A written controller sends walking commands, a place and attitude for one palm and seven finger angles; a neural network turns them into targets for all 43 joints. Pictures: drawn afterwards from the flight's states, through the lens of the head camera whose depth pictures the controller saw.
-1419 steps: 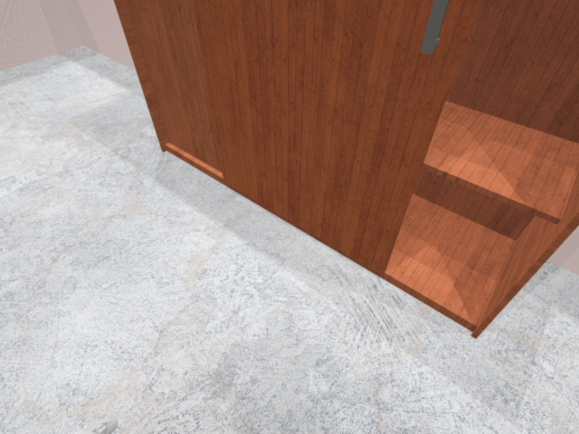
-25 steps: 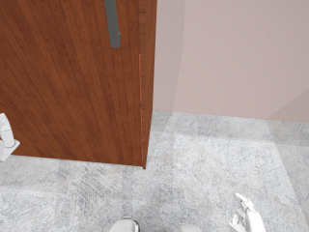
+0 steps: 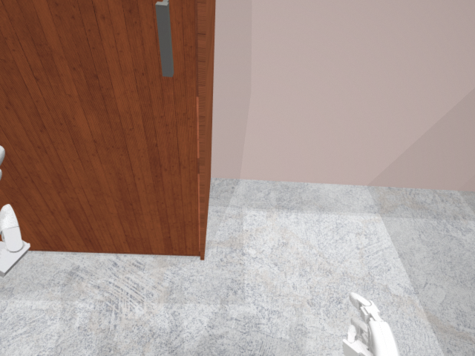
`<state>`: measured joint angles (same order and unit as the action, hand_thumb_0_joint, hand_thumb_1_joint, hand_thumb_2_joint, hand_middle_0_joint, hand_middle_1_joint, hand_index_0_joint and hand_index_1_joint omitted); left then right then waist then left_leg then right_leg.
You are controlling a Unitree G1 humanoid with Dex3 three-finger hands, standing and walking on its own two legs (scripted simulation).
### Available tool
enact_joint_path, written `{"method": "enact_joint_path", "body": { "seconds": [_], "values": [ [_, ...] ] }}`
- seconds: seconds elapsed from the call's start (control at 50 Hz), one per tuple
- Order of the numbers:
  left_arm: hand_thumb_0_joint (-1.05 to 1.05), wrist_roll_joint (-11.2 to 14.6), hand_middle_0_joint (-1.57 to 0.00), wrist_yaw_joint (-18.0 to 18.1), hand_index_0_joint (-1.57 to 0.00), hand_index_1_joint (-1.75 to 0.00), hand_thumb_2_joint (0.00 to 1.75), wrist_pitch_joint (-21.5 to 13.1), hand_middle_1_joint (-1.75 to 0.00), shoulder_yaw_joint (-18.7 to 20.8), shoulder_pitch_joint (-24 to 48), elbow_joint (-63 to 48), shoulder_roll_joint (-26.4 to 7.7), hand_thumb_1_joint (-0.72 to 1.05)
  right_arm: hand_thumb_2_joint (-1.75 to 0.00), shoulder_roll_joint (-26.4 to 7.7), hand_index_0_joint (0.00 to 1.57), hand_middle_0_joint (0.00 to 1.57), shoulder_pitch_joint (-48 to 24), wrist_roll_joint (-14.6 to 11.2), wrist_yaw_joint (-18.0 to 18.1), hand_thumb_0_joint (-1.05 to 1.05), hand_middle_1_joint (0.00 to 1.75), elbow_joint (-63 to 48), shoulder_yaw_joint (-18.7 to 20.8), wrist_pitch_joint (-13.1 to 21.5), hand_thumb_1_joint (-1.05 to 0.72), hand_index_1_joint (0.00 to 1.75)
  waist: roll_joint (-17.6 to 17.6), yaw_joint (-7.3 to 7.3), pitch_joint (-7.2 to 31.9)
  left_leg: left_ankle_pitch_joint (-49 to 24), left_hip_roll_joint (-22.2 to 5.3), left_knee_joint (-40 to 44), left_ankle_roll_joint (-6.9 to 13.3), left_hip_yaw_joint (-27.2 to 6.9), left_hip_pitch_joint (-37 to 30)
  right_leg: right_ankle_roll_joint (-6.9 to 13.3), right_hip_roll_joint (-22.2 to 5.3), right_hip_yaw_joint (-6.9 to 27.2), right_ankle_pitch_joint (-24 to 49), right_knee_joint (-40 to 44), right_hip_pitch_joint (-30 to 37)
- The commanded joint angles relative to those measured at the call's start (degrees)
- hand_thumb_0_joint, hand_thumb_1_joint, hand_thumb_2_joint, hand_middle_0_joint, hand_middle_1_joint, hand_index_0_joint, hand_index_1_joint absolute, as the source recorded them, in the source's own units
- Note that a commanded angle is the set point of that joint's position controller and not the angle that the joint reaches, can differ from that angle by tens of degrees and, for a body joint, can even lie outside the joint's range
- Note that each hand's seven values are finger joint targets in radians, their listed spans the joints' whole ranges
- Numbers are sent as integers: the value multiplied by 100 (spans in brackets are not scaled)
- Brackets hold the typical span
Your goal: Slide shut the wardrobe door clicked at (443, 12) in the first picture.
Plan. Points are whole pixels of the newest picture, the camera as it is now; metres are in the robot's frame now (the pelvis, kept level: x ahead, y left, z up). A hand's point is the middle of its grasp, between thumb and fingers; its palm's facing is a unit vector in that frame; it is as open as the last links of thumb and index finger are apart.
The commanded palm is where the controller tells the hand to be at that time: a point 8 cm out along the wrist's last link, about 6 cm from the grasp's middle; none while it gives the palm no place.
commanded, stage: stop stepping back and stand still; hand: left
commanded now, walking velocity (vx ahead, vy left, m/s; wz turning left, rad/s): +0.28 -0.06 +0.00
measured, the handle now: (167, 38) +0.68 +0.20 +0.24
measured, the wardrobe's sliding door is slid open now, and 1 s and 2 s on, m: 0.00 0.00 0.00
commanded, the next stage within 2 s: let the arm hang, fingers relaxed in 0.46 s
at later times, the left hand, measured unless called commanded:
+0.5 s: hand (2, 268) +0.17 +0.27 +0.18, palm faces +0.48 -0.75 -0.46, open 7.5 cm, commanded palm +0.11 +0.30 +0.18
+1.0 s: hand out of the picture -0.05 +0.24 -0.18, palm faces +0.03 -0.98 -0.21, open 7.1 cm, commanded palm none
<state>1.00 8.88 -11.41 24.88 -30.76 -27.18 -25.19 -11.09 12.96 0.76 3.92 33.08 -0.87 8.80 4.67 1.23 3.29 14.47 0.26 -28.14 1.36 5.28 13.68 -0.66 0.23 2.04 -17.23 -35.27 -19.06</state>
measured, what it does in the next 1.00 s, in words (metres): shifts its weight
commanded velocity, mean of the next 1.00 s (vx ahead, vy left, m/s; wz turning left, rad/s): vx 0.06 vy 0.00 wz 0.00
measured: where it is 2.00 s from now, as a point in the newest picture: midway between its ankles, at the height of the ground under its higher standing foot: outside the picture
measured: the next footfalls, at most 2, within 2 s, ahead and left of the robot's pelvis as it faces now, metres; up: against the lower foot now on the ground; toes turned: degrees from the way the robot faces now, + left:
none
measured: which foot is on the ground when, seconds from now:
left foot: down 0.00-1.00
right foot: down 0.00-1.00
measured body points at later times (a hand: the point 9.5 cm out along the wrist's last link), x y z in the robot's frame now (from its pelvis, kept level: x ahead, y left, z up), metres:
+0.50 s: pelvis -0.04 +0.00 -0.01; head -0.07 +0.01 +0.44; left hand +0.14 +0.31 +0.20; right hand +0.09 -0.24 -0.10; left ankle +0.00 +0.13 -0.74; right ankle -0.03 -0.10 -0.73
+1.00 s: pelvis -0.04 +0.03 +0.00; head -0.01 +0.06 +0.45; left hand -0.05 +0.29 -0.16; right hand +0.01 -0.24 -0.13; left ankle -0.01 +0.13 -0.74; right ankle -0.02 -0.09 -0.74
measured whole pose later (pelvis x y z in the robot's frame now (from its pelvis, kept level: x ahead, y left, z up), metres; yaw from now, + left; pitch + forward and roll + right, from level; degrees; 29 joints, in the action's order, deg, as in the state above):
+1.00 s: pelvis -0.04 +0.03 +0.00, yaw +2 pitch +0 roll -1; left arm -1.4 -0.1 1.9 1.1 -17.6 57.9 -14.2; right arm -14.7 13.7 2.0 0.0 56.4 0.1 -2.2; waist 1.6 -0.6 -3.9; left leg 12.7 -2.1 -29.1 1.7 5.3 16.4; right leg -0.6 -2.1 -5.5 -12.4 -26.1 -13.3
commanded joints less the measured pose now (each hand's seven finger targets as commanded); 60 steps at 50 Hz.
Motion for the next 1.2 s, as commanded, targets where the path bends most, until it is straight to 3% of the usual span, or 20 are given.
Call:
{"method": "enact_joint_path", "body": {
  "seconds": [0.0,0.06,0.08,0.12,0.14,0.28,0.32,0.34,0.4,0.46,0.5,0.52,0.54,0.56,0.62,0.68,0.72,0.78,0.88,1.18],
  "values": [
    [0,-36,-20,126,-20,-30,90,-375,-30,538,674,-1192,-743,90,-90,-909,20,20,-414,-5,20,0,30,-689,339,210,-90,30,-1614,-72,-286,1964,-1568,1667,434,-1289,1306,25,12,-427,-458,-276,683],
    [0,-116,-20,150,-20,-30,90,-202,-30,348,644,-668,-618,90,-90,-959,20,20,-391,-4,53,0,30,-681,369,81,-90,30,-1387,-68,-497,2950,-1060,1153,213,-871,1809,261,51,-512,-873,620,1118],
    [0,-120,-20,145,-20,-30,90,-184,-30,353,764,-602,-659,90,-90,-934,20,20,-391,21,68,0,30,-678,395,33,-90,30,-916,-85,-496,2737,-730,390,124,-619,1853,497,-218,40,-1418,1089,1002],
    [0,-64,-20,114,-20,-30,90,-182,-30,334,1016,-678,-840,90,-90,-841,20,20,-416,14,27,0,30,-663,394,-13,-90,30,723,-143,-493,1239,-162,-2106,-76,-85,1862,1257,-1733,2427,-2414,2403,446],
    [0,-55,-20,141,-20,-30,90,-245,-30,300,1367,-889,-868,90,-90,-867,20,20,-427,-38,19,0,30,-620,420,56,-90,30,826,-200,-302,1183,-220,-2809,-103,-262,2129,1422,-1997,2673,-1589,2411,846],
    [0,-53,-20,205,-20,-30,90,-336,-30,349,1115,-1138,-820,90,-90,-744,20,20,-253,66,106,0,30,-399,293,170,-90,30,-537,-11,-272,588,-260,-148,-15,-26,-375,755,-1026,556,-1509,1246,-634],
    [0,-46,-20,233,-20,-30,90,-460,-30,460,1058,-1513,-826,90,-90,-956,20,20,-297,71,155,0,30,-489,346,256,-90,30,-2339,-68,-282,1457,-1434,1099,496,-1931,-588,269,-117,-107,-1197,-538,-1151],
    [0,-84,-20,264,-20,-30,90,-498,-30,543,1021,-1506,-892,90,-90,-870,20,20,-318,42,125,0,30,-508,311,261,-90,30,-2509,-77,-319,1499,-2059,1599,841,-2767,-204,115,109,-488,-1340,-1390,-1027],
    [0,-85,-20,189,-20,-30,90,-369,-30,771,732,-1049,-1006,90,-90,-806,20,20,-303,49,69,0,30,-450,347,242,-90,30,-1547,-140,-458,1772,-1862,1461,805,-2078,1095,71,-131,-316,-1062,-1151,124],
    [0,-118,-20,153,-20,-30,90,-278,-30,616,492,-667,-765,90,-90,-815,20,20,-297,-33,4,0,30,-485,345,211,-90,30,-972,-176,-498,1652,-1003,221,223,-559,1657,163,-231,-323,-399,794,1086],
    [0,-52,-20,99,-20,-30,90,-207,-30,592,314,-493,-819,90,-90,-738,20,20,-277,-31,-60,0,30,-556,384,143,-90,30,808,-159,-548,1222,-139,-2083,-129,-58,1801,963,-1746,2255,-1214,2282,360],
    [0,3,-20,100,-20,-30,90,-270,-30,547,715,-724,-874,90,-90,-713,20,20,-378,-42,-88,0,30,-544,333,164,-90,30,660,-187,-488,1178,-237,-2698,-168,-274,1729,1123,-2013,2355,-797,2417,295],
    [0,-426,-20,-625,-20,-30,90,730,-30,-1472,954,3426,-65,90,-90,-1536,20,20,-758,40,-562,0,30,603,576,63,-90,30,21,23,-683,1802,-750,-3068,-112,-583,2254,1063,-2368,1285,2260,1318,166],
    [0,-402,-20,-794,-20,-30,90,1011,-30,-1452,839,3615,138,90,-90,-961,20,20,-154,-54,-499,0,30,569,513,-353,-90,30,41,32,-74,1766,-634,-2803,-203,-631,1572,998,-1902,999,2338,974,174],
    [0,-295,-20,-778,-20,-30,90,1141,-30,-1762,1337,3956,449,90,-90,-748,20,20,434,9,-504,0,30,627,337,-694,-90,30,638,153,114,360,-304,-1446,-255,-95,1032,759,-1256,-169,3035,331,615],
    [0,-264,-20,-780,-20,-30,90,1133,-30,-1978,1461,4912,243,90,-90,-1351,20,20,178,130,-495,0,30,708,436,-783,-90,30,287,-8,30,-1857,-802,-254,95,-972,-77,235,-846,-211,1699,-19,-132],
    [0,-263,-20,-803,-20,-30,90,1195,-30,-2064,1580,5523,215,90,-90,-1630,20,20,-421,189,-461,0,30,785,436,-853,-90,30,-329,-234,-318,-644,-1260,245,355,-1211,782,46,-482,-273,-199,379,237],
    [0,-251,-20,-839,-20,-30,90,1193,-30,-2091,1963,6398,85,90,-90,-1463,20,20,-472,168,-449,0,30,1159,332,-877,-90,30,-894,-139,-635,406,-927,815,155,-1064,942,143,-513,-175,-163,680,448],
    [0,-226,-20,-841,-20,-30,90,1074,-30,-2119,1653,7601,275,90,-90,-1208,20,20,-296,134,-363,0,30,1666,321,-874,-90,30,-1427,-125,2,597,-724,809,116,-726,203,288,-621,-55,167,1269,730],
    [0,-203,-20,-837,-20,-30,90,1013,-30,-2218,2176,8910,-219,90,-90,-1707,20,20,-413,45,-312,0,30,2531,399,-827,-90,30,-370,-87,-355,-260,-930,1212,138,-820,-397,243,-768,-188,678,1699,774]
  ]
}}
